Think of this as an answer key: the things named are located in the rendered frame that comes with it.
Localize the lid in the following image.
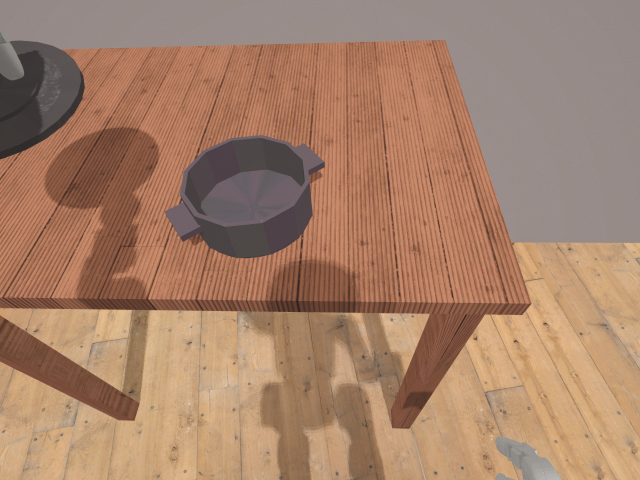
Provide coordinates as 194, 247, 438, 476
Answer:
0, 41, 85, 159

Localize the left robot hand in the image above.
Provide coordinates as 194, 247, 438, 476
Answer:
0, 27, 24, 80

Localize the table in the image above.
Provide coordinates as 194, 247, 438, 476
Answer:
0, 40, 532, 429

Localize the right robot hand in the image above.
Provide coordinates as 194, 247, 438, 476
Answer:
495, 437, 561, 480

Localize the pot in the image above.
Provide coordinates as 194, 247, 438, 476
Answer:
164, 135, 325, 258

